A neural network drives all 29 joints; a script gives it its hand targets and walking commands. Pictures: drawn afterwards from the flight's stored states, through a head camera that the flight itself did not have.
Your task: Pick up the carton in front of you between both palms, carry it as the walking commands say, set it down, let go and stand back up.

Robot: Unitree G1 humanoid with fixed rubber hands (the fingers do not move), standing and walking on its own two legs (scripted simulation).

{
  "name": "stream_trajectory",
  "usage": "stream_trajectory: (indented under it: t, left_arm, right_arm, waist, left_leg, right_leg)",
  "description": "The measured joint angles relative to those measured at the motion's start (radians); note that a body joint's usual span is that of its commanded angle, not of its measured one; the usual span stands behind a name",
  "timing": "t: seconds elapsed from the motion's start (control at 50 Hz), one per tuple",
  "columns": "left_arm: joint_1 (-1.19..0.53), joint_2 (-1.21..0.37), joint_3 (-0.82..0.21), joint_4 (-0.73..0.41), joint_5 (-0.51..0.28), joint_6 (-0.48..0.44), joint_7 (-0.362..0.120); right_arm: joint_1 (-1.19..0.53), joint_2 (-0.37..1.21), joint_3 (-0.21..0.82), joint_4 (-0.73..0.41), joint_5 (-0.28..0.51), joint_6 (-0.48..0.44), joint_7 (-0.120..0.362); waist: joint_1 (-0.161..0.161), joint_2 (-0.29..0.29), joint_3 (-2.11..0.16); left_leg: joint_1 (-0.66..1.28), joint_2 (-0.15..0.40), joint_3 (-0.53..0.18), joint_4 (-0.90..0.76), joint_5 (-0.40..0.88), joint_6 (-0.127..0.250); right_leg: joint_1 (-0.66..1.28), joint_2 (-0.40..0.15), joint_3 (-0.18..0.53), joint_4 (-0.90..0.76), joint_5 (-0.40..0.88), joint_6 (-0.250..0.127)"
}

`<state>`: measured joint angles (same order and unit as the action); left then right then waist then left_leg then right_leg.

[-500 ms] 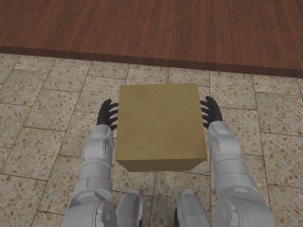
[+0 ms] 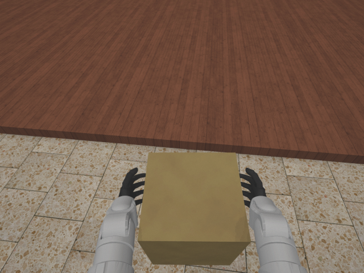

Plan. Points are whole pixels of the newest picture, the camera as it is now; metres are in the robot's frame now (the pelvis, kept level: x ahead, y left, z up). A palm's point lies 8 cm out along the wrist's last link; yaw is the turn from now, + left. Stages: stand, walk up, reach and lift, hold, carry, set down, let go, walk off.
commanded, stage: reach and lift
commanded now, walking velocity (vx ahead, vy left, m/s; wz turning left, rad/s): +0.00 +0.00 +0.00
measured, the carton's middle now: (191, 212) +0.31 +0.00 -0.07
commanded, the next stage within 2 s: hold in 1.12 s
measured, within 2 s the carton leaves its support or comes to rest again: neither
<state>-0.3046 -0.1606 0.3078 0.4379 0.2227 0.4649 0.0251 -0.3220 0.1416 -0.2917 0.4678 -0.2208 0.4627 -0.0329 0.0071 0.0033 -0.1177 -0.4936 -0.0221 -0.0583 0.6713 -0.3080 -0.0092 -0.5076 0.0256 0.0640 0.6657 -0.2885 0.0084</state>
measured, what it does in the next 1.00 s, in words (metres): stands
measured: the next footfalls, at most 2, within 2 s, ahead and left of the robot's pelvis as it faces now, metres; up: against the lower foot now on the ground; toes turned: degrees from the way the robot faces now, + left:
none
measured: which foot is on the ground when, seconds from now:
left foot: down 0.00-1.00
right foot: down 0.00-1.00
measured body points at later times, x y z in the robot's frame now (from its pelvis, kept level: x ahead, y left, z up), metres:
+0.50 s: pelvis -0.01 +0.00 +0.02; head -0.03 +0.00 +0.47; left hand +0.30 +0.15 +0.04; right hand +0.31 -0.15 +0.04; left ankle +0.02 +0.13 -0.72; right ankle +0.03 -0.13 -0.72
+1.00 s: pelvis +0.01 +0.00 +0.02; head -0.02 +0.00 +0.47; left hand +0.31 +0.15 +0.05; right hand +0.31 -0.15 +0.05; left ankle +0.02 +0.13 -0.72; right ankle +0.03 -0.13 -0.72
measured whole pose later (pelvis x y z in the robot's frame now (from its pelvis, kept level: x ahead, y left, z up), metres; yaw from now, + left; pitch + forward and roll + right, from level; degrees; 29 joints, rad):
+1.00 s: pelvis +0.01 +0.00 +0.02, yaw +0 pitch -5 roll +0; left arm -0.26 -0.15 0.23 0.29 0.28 0.67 -0.01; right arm -0.26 0.15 -0.23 0.29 -0.28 0.67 -0.01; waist 0.00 0.00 0.02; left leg -0.09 -0.02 -0.07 0.39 -0.21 -0.01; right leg -0.10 0.02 0.06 0.39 -0.20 0.01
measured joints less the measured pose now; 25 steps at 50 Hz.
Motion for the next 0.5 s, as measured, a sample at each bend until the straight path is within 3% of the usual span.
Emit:
stream_trajectory:
  t: [0.2, 0.32, 0.5]
  left_arm:
    - [0.010, 0.001, -0.021, -0.033, 0.043, 0.117, -0.024]
    - [-0.033, -0.011, 0.016, -0.012, 0.080, 0.137, -0.036]
    - [-0.050, -0.015, 0.022, -0.040, 0.083, 0.137, -0.040]
  right_arm:
    - [0.028, 0.018, 0.001, -0.062, -0.051, 0.121, 0.017]
    - [-0.014, 0.025, -0.035, -0.042, -0.090, 0.142, 0.034]
    - [-0.035, 0.022, -0.033, -0.064, -0.086, 0.142, 0.038]
  waist:
    - [-0.005, -0.001, 0.060]
    - [-0.005, 0.000, 0.112]
    - [-0.004, 0.001, 0.145]
  left_leg:
    - [0.263, 0.002, -0.001, -0.164, 0.060, 0.004]
    - [0.296, 0.001, 0.000, -0.167, 0.068, 0.005]
    - [0.305, 0.003, -0.003, -0.181, 0.079, 0.003]
  right_leg:
    - [0.262, -0.008, 0.002, -0.161, 0.057, 0.001]
    - [0.294, -0.008, 0.003, -0.162, 0.065, 0.000]
    - [0.304, -0.007, 0.001, -0.176, 0.075, -0.001]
